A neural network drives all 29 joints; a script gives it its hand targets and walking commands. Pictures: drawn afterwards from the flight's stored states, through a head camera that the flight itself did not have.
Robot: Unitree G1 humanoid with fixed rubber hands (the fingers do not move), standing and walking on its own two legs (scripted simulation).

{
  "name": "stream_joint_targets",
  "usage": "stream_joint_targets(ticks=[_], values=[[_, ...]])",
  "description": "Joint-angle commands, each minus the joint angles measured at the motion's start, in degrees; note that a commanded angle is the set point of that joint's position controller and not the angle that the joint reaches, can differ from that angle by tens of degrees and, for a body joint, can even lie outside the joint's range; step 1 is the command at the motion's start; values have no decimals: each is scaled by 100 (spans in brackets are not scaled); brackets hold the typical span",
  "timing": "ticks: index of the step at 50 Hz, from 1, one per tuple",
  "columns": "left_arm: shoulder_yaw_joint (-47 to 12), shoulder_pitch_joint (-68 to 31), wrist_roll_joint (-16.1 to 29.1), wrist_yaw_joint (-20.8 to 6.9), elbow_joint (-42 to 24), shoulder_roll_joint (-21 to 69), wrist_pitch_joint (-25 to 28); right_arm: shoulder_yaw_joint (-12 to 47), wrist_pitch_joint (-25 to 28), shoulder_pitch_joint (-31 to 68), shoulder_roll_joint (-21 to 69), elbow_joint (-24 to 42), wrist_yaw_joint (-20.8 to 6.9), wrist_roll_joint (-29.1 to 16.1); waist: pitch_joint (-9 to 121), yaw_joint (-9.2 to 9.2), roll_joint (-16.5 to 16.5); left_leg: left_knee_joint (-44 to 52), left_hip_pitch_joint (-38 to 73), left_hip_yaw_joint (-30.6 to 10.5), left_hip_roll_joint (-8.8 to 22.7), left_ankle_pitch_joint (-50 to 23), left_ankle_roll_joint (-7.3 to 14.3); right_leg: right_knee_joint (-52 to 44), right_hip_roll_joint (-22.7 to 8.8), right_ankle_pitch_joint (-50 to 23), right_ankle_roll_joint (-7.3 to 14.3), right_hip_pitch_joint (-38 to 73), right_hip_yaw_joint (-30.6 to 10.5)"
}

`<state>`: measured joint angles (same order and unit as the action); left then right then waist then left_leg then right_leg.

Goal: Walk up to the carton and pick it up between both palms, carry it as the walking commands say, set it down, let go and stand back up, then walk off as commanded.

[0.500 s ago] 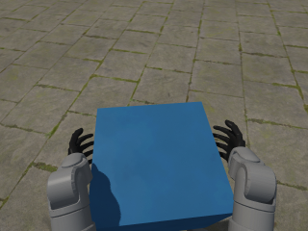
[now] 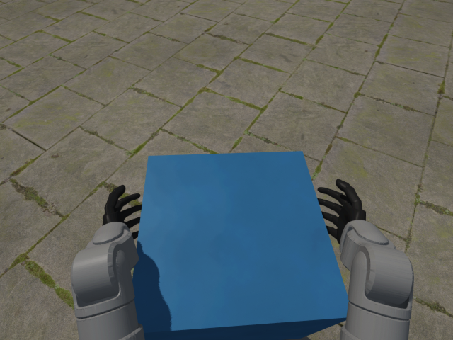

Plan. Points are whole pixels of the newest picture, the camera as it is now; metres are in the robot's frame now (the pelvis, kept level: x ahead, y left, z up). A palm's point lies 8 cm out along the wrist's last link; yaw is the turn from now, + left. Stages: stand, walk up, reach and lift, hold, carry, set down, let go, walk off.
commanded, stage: carry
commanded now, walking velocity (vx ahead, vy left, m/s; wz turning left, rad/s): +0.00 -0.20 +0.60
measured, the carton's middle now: (229, 252) +0.28 +0.00 -0.05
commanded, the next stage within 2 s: none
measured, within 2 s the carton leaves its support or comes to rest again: neither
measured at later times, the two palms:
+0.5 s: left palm (95, 305) +0.17 +0.18 +0.08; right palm (350, 247) +0.22 -0.17 +0.08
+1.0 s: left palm (80, 308) +0.16 +0.20 +0.09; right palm (342, 254) +0.21 -0.16 +0.09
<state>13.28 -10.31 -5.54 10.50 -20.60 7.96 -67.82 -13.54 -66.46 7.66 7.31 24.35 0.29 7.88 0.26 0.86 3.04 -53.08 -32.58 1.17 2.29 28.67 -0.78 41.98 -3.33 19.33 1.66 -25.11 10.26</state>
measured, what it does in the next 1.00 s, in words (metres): steps on the spot: left foot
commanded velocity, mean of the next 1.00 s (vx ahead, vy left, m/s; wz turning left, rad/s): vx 0.00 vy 0.00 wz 0.01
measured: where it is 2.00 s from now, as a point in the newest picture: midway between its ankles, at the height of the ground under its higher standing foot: outside the picture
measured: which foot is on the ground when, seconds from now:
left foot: up 0.00-0.08, down 0.10-1.00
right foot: down 0.00-1.00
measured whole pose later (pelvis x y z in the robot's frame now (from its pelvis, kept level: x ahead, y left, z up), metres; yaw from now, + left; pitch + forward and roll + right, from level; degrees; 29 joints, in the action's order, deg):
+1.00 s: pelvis -0.07 -0.02 +0.02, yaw +8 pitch +1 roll +1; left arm 14.3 -9.1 -4.7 10.9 -16.5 6.8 -66.0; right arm -12.0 -67.0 8.9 7.4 18.3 1.1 8.7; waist 0.4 0.0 -0.3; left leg -31.3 -22.3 8.5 1.6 9.8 2.5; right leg 32.3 -5.9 9.7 2.7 -23.1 13.5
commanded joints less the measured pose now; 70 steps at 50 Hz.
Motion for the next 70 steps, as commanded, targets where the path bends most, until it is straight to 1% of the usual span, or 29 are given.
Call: stream_joint_targets(ticks=[1,3,4,5,6,7,9,11,12,13,14,15,17,21,27,30,32,36,40,43,47,49,53,56,61,63,65,69,70], values=[[-4444,-2933,2356,-2447,-746,4470,39,5096,-139,3381,4671,646,-1421,-2795,2463,-88,-1393,275,410,509,24,116,16,-1271,-1386,-2844,568,1776,-742],[-4450,-2904,2271,-2389,-826,4440,19,5043,-210,3208,4568,396,-1482,-2859,2407,-60,-1626,1170,861,590,13,-241,33,-968,-1408,-3067,439,1773,-477],[-4456,-2920,2263,-2379,-847,4419,17,5002,-224,3029,4582,258,-1515,-2853,2461,-13,-1291,2080,1295,434,45,-883,73,-807,-1418,-3040,233,1597,-485],[-4533,-3057,2290,-2380,-907,4459,42,5009,-208,3146,4530,328,-1538,-2925,2332,13,-700,2912,1916,-446,573,-1688,153,-234,-1241,-2711,-118,1036,-393],[-4565,-3133,2325,-2425,-890,4371,-4,4834,-182,2915,4505,48,-1551,-2824,2182,-27,969,2938,2429,-2292,1757,-3298,667,411,-685,-1313,-520,-198,-247],[-4813,-3651,2635,-2494,-1123,4335,19,4795,-74,2690,4564,-90,-1502,-2703,2058,38,1582,2770,2286,-2230,1888,-4090,988,248,-279,975,-427,-145,-454],[-4934,-3676,2726,-2530,-1036,4492,49,4776,-93,2701,4679,-46,-1408,-2615,2048,49,1109,2815,2256,-1671,1661,-4153,797,207,-134,831,-404,-11,-281],[-4879,-3630,2838,-2627,-783,4495,38,4659,-67,2699,4715,-156,-1314,-2391,2298,-79,900,2581,1570,-950,1222,-3544,489,-868,-161,-448,-356,1172,-207],[-4890,-3645,2886,-2676,-890,4478,75,4642,-64,2685,4680,-55,-1299,-2347,2464,-97,562,2486,1277,-677,954,-2824,339,-996,-415,-1084,-280,1674,-396],[-4938,-3712,2936,-2680,-959,4532,102,4726,-78,2896,4831,87,-1294,-2440,2583,-79,-151,2131,1102,-148,510,-1763,171,-1291,-890,-1534,-195,1935,-994],[-4923,-3537,2950,-2676,-793,4526,84,4732,-105,2895,4784,70,-1295,-2432,2601,-97,-1033,1665,1014,195,98,-507,101,-1943,-1507,-1028,17,1820,-1751],[-4851,-3543,2863,-2661,-776,4478,85,4749,-110,2950,4749,-41,-1304,-2423,2538,-117,-1199,1191,1210,199,74,-128,140,-2397,-1843,-97,219,1475,-1998],[-4728,-3454,2783,-2698,-556,4507,37,4848,-67,3114,4742,16,-1291,-2456,2302,-100,-1031,1048,1405,146,71,-266,166,-2664,-1923,741,207,1035,-1888],[-4679,-3480,2636,-2669,-626,4542,50,4934,-51,3211,4816,-14,-1364,-2549,2277,-92,-919,1374,1730,418,-19,-673,192,-2495,-1586,170,66,910,-1207],[-4606,-3428,2586,-2648,-473,4498,-35,4874,-108,3332,4789,-131,-1441,-2690,1910,-69,-772,2104,2028,280,187,-809,266,-2556,-1255,1846,-148,182,-730],[-4752,-3667,2679,-2665,-587,4414,-35,4789,-108,3219,4647,-252,-1453,-2630,1690,-116,301,3482,974,-444,619,178,308,-1800,-646,1041,-242,1002,-387],[-4702,-3591,2676,-2658,-401,4502,-57,4758,-139,3259,4714,-303,-1427,-2598,1752,-146,178,3532,820,-323,623,53,287,-1681,-592,509,-206,1373,-370],[-4726,-3718,2727,-2659,-443,4518,14,4761,-97,3315,4712,-190,-1427,-2567,2012,-124,-104,3249,1162,-101,426,-359,281,-2026,-813,828,-162,1245,-667],[-4732,-3709,2752,-2643,-565,4584,11,4809,-77,3435,4843,-20,-1390,-2664,2189,-127,-188,3220,1381,-47,422,-430,315,-2014,-743,778,-158,1179,-626],[-4728,-3759,2772,-2640,-650,4583,12,4773,-91,3322,4869,-74,-1390,-2606,2309,-144,74,3457,1167,-208,554,-358,345,-1664,-602,306,-139,1500,-475],[-4725,-3704,2736,-2628,-535,4625,22,4784,-56,3302,4837,-11,-1370,-2540,2358,-137,-126,3206,1328,-107,565,-851,334,-1723,-723,-18,-103,1468,-571],[-4661,-3683,2658,-2626,-568,4521,73,4703,-44,3199,4818,-105,-1373,-2462,2355,-124,-241,3159,1494,-42,478,-537,362,-2002,-801,679,-93,1132,-750],[-4678,-3618,2633,-2620,-459,4637,143,4605,37,3043,4820,-237,-1356,-2361,2528,-108,21,3149,1809,-39,565,-1273,348,-1754,-803,-140,-107,1199,-608],[-4696,-3720,2701,-2616,-585,4660,184,4695,85,3106,4842,-44,-1317,-2365,2674,-111,-199,2953,1855,-65,663,-2150,359,-1480,-786,-1108,-93,1495,-489],[-4555,-3611,2526,-2600,-403,4481,367,4559,226,3045,4785,-366,-1325,-2272,2540,-108,-178,2976,1798,-1,558,-1512,349,-1784,-808,-328,-88,1326,-641],[-4660,-3878,2640,-2595,-553,4677,380,4659,250,3367,4824,-64,-1321,-2362,2503,-113,-90,3041,1773,-59,645,-1817,358,-1581,-797,-770,-77,1420,-545],[-4393,-3716,2349,-2580,-47,4507,462,4259,319,3024,4640,-708,-1349,-2036,2379,-115,147,3106,1733,-68,696,-1836,368,-1490,-780,-909,-55,1379,-525],[-4226,-3637,2258,-2599,201,4380,602,4198,445,3012,4591,-888,-1352,-1925,2331,-103,-310,3009,1702,-24,604,-1666,323,-1687,-758,-551,-104,1274,-559],[-4215,-3517,2232,-2597,352,4442,713,4092,583,2948,4496,-937,-1324,-1862,2527,-97,-61,3045,1891,-30,616,-1828,347,-1548,-745,-758,-70,1319,-568]])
